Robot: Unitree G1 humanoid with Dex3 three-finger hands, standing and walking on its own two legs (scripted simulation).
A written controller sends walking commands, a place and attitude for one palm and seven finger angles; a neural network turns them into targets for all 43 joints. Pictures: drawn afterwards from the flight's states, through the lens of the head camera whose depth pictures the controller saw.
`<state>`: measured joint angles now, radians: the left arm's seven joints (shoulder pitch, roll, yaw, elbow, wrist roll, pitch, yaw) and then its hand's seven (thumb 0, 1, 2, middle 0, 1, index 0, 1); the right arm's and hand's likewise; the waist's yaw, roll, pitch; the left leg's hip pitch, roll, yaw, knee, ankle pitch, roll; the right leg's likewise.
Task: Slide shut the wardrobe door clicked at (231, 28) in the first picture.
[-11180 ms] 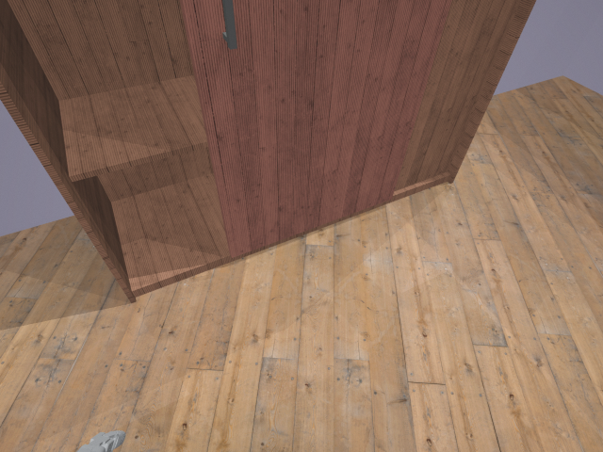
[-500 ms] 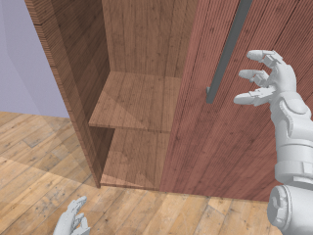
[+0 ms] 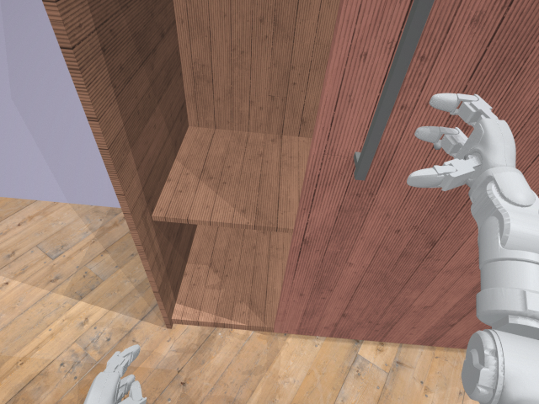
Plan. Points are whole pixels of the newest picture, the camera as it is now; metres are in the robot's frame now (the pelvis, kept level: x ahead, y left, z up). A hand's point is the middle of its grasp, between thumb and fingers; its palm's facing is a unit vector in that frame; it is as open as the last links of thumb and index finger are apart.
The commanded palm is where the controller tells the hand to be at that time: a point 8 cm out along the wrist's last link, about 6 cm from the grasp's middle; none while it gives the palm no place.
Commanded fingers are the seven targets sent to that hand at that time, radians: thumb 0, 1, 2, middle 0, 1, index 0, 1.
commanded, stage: move the hooked fingers beside the handle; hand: right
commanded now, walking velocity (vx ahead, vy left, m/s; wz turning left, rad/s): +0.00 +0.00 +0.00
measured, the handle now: (388, 83) +0.49 -0.13 +0.27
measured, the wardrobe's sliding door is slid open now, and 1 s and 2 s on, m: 0.38 0.38 0.38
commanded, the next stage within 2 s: feel for the door with the fingertips in 0.32 s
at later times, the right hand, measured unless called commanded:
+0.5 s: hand (432, 148) +0.41 -0.19 +0.22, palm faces +0.07 +1.00 -0.03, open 14.0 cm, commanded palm +0.39 -0.23 +0.22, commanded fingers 0.00 0.50 -0.30 0.30 1.20 0.30 1.20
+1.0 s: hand (400, 135) +0.44 -0.15 +0.22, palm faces +0.07 +1.00 -0.01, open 14.0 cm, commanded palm +0.41 -0.20 +0.22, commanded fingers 0.00 0.50 -0.30 0.30 1.20 0.30 1.20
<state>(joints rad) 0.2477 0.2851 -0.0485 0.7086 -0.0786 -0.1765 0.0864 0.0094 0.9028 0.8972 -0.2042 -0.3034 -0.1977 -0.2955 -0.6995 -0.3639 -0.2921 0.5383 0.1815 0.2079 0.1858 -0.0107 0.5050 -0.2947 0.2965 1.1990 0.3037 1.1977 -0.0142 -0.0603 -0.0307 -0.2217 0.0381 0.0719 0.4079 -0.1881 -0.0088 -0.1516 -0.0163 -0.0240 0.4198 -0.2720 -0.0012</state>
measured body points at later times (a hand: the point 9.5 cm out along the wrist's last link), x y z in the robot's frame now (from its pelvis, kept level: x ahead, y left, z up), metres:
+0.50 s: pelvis +0.00 +0.00 +0.00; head -0.01 +0.02 +0.45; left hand +0.13 +0.24 -0.11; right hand +0.40 -0.24 +0.22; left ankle +0.02 +0.13 -0.74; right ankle -0.03 -0.12 -0.74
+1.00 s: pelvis +0.00 +0.00 +0.00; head +0.00 +0.02 +0.45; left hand +0.14 +0.24 -0.11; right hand +0.43 -0.20 +0.22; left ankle +0.02 +0.13 -0.74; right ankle -0.03 -0.12 -0.74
